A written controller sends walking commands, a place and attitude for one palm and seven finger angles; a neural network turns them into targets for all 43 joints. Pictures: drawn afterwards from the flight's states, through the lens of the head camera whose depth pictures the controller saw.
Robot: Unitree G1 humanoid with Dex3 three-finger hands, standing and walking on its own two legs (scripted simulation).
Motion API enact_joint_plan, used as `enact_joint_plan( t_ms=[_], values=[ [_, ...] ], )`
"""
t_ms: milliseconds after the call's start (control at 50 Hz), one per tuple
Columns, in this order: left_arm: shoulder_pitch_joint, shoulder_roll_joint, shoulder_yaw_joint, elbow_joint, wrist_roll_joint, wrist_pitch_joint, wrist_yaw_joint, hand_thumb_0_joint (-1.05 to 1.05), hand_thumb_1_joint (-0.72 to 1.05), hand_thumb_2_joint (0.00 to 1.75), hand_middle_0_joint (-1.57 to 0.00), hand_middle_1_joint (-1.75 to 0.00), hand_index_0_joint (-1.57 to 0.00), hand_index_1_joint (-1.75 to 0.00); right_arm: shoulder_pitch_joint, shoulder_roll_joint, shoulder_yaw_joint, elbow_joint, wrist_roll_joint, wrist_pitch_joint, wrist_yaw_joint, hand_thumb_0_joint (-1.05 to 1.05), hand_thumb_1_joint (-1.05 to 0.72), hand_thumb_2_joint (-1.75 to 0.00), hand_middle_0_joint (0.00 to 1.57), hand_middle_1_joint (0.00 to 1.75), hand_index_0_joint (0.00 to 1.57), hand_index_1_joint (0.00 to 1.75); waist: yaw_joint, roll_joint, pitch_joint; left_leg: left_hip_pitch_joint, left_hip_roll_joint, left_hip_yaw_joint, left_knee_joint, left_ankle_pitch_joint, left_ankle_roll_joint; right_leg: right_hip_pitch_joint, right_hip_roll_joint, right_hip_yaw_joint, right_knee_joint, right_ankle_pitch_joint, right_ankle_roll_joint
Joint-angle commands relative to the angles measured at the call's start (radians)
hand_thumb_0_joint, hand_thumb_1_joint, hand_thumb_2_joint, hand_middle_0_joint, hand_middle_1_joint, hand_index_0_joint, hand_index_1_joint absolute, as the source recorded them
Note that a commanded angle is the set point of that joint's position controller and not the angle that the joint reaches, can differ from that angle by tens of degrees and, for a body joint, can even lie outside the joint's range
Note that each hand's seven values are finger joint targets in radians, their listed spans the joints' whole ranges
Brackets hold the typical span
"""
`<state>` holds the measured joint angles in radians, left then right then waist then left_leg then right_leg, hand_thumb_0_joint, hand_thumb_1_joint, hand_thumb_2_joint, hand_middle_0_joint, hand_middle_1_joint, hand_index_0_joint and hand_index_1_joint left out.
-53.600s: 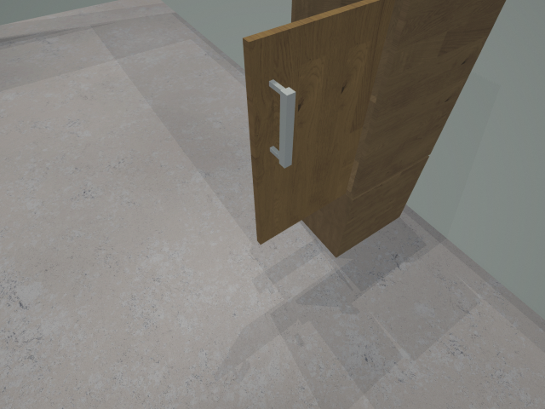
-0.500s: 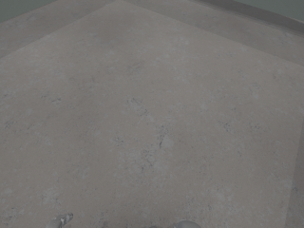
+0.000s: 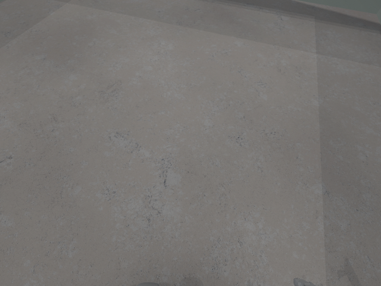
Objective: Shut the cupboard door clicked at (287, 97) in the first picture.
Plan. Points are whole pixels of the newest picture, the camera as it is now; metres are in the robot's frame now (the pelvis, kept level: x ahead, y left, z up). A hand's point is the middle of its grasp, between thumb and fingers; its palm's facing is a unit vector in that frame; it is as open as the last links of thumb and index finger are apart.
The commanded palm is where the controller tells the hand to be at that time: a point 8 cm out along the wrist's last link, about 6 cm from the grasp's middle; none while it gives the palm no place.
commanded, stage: turn to face it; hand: left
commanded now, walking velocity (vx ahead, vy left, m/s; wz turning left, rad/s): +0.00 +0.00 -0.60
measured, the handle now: out of the picture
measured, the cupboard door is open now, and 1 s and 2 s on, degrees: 27 27 27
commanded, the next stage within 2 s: none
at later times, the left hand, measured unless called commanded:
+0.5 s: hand (139, 262) +0.18 +0.13 -0.14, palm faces -0.30 -0.91 -0.29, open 7.4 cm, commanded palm none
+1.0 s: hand (147, 244) +0.23 +0.13 -0.16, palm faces -0.52 -0.83 -0.20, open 7.4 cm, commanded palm none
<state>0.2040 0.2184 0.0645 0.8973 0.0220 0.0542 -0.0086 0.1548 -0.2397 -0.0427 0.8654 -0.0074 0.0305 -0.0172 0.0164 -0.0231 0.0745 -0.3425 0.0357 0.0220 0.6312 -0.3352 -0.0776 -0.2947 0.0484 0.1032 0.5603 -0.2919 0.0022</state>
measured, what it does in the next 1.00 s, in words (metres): steps on the spot, turning right: left foot, then right foot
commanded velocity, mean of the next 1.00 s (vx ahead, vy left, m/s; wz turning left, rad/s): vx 0.00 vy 0.00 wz -0.60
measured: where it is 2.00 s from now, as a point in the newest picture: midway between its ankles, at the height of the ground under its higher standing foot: outside the picture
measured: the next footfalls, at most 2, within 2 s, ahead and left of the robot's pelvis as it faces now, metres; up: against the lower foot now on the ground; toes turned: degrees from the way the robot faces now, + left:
left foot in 0.02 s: +0.05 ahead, +0.12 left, +0.00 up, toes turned +2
right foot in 0.42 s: +0.01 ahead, -0.14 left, +0.00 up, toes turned -21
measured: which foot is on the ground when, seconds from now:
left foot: up 0.00-0.00, down 0.02-0.42, up 0.44-0.82, down 0.84-1.00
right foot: down 0.00-0.02, up 0.04-0.40, down 0.42-0.84, up 0.86-1.00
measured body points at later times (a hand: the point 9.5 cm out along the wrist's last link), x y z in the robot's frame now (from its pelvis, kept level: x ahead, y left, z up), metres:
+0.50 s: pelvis +0.00 -0.03 -0.01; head +0.03 -0.07 +0.44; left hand +0.20 +0.18 -0.12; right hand -0.03 -0.30 -0.16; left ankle +0.01 +0.12 -0.68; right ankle -0.03 -0.13 -0.73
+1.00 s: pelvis +0.04 -0.01 +0.01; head +0.10 -0.01 +0.46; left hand +0.25 +0.17 -0.15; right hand -0.02 -0.27 -0.11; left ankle +0.10 +0.09 -0.73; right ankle -0.07 -0.10 -0.65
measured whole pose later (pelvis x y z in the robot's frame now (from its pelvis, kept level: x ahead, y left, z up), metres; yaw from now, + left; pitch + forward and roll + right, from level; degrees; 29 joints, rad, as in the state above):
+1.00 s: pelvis +0.04 -0.01 +0.01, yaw -36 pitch +1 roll -2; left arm 0.18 0.27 0.10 0.90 0.02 0.08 -0.03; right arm 0.19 -0.20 -0.01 0.85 -0.03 0.01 -0.03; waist 0.02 -0.04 0.08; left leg -0.25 0.09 0.11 0.51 -0.29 0.00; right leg -0.48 0.03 0.01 1.11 -0.48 0.04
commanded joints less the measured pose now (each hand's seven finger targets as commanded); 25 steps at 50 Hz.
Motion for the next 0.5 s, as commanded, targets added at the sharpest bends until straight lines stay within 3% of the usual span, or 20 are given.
enact_joint_plan(
  t_ms=[0,20,60,100,140,180,280,300,320,340,360,380,400,420,460,480],
  values=[
    [-0.037,0.099,0.03,-0.122,-0.018,-0.015,0.001,0.0,0.9,0.9,-0.2,-0.3,-0.2,-0.3,0.157,-0.258,-0.054,-0.047,-0.018,-0.035,-0.022,0.0,-0.9,-0.9,0.2,0.3,0.2,0.3,-0.065,0.355,-0.16,0.339,0.419,-0.368,-0.338,0.4,0.185,-0.276,0.024,-0.058,0.34,-0.326,0.021],
    [-0.057,0.131,0.034,-0.124,-0.008,-0.013,0.0,0.0,0.9,0.9,-0.2,-0.3,-0.2,-0.3,0.156,-0.247,-0.045,-0.053,-0.024,-0.028,-0.023,0.0,-0.9,-0.9,0.2,0.3,0.2,0.3,-0.073,0.242,-0.14,0.259,0.456,-0.349,-0.315,0.452,0.247,-0.246,-0.023,-0.037,0.502,-0.349,0.019],
    [-0.04,0.139,0.05,-0.091,0.002,-0.003,-0.013,0.0,0.9,0.9,-0.2,-0.3,-0.2,-0.3,0.063,-0.185,-0.029,-0.073,-0.026,-0.034,-0.029,0.0,-0.9,-0.9,0.2,0.3,0.2,0.3,-0.024,0.246,-0.099,0.198,0.365,-0.221,-0.317,0.486,0.223,-0.26,-0.052,-0.047,0.624,-0.248,0.042],
    [-0.048,0.121,0.044,-0.091,-0.002,0.003,-0.026,0.0,0.9,0.9,-0.2,-0.3,-0.2,-0.3,0.035,-0.167,-0.025,-0.086,-0.026,-0.031,-0.029,0.0,-0.9,-0.9,0.2,0.3,0.2,0.3,-0.017,0.201,-0.076,0.209,0.317,-0.093,-0.286,0.532,0.208,-0.263,-0.071,-0.082,0.612,-0.202,0.053],
    [-0.062,0.1,0.038,-0.096,-0.005,0.007,-0.031,0.0,0.9,0.9,-0.2,-0.3,-0.2,-0.3,0.068,-0.166,-0.029,-0.069,-0.026,-0.029,-0.028,0.0,-0.9,-0.9,0.2,0.3,0.2,0.3,-0.027,0.189,-0.096,0.256,0.297,-0.038,-0.264,0.549,0.205,-0.253,-0.074,-0.114,0.546,-0.179,0.059],
    [-0.082,0.092,0.035,-0.105,-0.005,0.008,-0.034,0.0,0.9,0.9,-0.2,-0.3,-0.2,-0.3,0.096,-0.171,-0.035,-0.057,-0.023,-0.029,-0.026,0.0,-0.9,-0.9,0.2,0.3,0.2,0.3,-0.041,0.195,-0.096,0.279,0.306,-0.003,-0.262,0.536,0.204,-0.239,-0.081,-0.141,0.475,-0.165,0.059],
    [-0.112,0.079,0.025,-0.117,-0.002,-0.003,-0.036,0.0,0.9,0.9,-0.2,-0.3,-0.2,-0.3,0.115,-0.19,-0.053,-0.035,-0.024,-0.023,-0.011,0.0,-0.9,-0.9,0.2,0.3,0.2,0.3,-0.061,0.26,-0.111,0.278,0.321,0.063,-0.206,0.538,0.192,-0.123,-0.06,-0.205,0.22,-0.143,0.042],
    [-0.098,0.078,0.026,-0.114,-0.004,-0.006,-0.035,0.0,0.9,0.9,-0.2,-0.3,-0.2,-0.3,0.098,-0.198,-0.057,-0.034,-0.024,-0.022,-0.01,0.0,-0.9,-0.9,0.2,0.3,0.2,0.3,-0.048,0.27,-0.12,0.27,0.329,0.069,-0.186,0.53,0.185,-0.09,-0.061,-0.205,0.164,-0.124,0.034],
    [-0.083,0.084,0.027,-0.107,-0.003,-0.01,-0.034,0.0,0.9,0.9,-0.2,-0.3,-0.2,-0.3,0.097,-0.2,-0.059,-0.034,-0.022,-0.02,-0.007,0.0,-0.9,-0.9,0.2,0.3,0.2,0.3,-0.04,0.239,-0.118,0.24,0.323,0.09,-0.155,0.501,0.164,-0.031,-0.05,-0.218,0.089,-0.067,0.026],
    [-0.035,0.096,0.03,-0.094,-0.002,-0.015,-0.033,0.0,0.9,0.9,-0.2,-0.3,-0.2,-0.3,0.078,-0.205,-0.061,-0.035,-0.018,-0.019,-0.005,0.0,-0.9,-0.9,0.2,0.3,0.2,0.3,-0.009,0.217,-0.129,0.206,0.306,0.12,-0.091,0.46,0.132,0.049,-0.042,-0.229,-0.019,0.038,0.016],
    [0.031,0.137,0.039,-0.072,0.002,-0.023,-0.027,0.0,0.9,0.9,-0.2,-0.3,-0.2,-0.3,0.073,-0.193,-0.062,-0.042,-0.011,-0.018,0.0,0.0,-0.9,-0.9,0.2,0.3,0.2,0.3,0.023,0.125,-0.155,0.12,0.267,0.149,0.028,0.374,0.087,0.186,-0.076,-0.177,-0.13,0.157,-0.006],
    [0.098,0.243,0.057,-0.053,0.011,-0.038,-0.013,0.0,0.9,0.9,-0.2,-0.3,-0.2,-0.3,0.062,-0.119,-0.048,-0.072,-0.003,-0.015,0.007,0.0,-0.9,-0.9,0.2,0.3,0.2,0.3,0.059,-0.155,-0.176,-0.095,0.153,0.203,0.231,0.044,0.027,0.347,-0.285,0.105,-0.206,0.378,-0.085],
    [0.142,0.309,0.069,-0.034,0.0,-0.039,0.001,0.0,0.9,0.9,-0.2,-0.3,-0.2,-0.3,-0.014,-0.087,-0.032,-0.116,-0.005,-0.007,0.003,0.0,-0.9,-0.9,0.2,0.3,0.2,0.3,0.086,-0.293,-0.137,-0.267,0.049,0.13,0.438,-0.346,0.001,0.324,-0.444,0.311,-0.201,0.71,-0.196],
    [0.142,0.304,0.065,-0.037,-0.006,-0.037,0.011,0.0,0.9,0.9,-0.2,-0.3,-0.2,-0.3,-0.011,-0.108,-0.028,-0.113,-0.002,0.005,-0.005,0.0,-0.9,-0.9,0.2,0.3,0.2,0.3,0.075,-0.222,-0.136,-0.275,0.074,0.005,0.543,-0.301,0.011,0.265,-0.456,0.288,-0.216,0.603,-0.243],
    [0.011,0.242,0.057,-0.067,-0.003,-0.033,0.022,0.0,0.9,0.9,-0.2,-0.3,-0.2,-0.3,-0.022,-0.111,-0.036,-0.087,-0.007,0.009,-0.007,0.0,-0.9,-0.9,0.2,0.3,0.2,0.3,0.024,-0.257,-0.061,-0.325,0.089,-0.033,0.582,-0.181,0.005,0.185,-0.357,0.259,-0.251,0.389,-0.208],
    [-0.04,0.214,0.047,-0.081,-0.005,-0.03,0.024,0.0,0.9,0.9,-0.2,-0.3,-0.2,-0.3,-0.008,-0.121,-0.038,-0.067,-0.01,0.007,-0.002,0.0,-0.9,-0.9,0.2,0.3,0.2,0.3,0.001,-0.208,-0.067,-0.283,0.101,-0.036,0.569,-0.109,-0.002,0.157,-0.312,0.186,-0.23,0.385,-0.185]
  ],
)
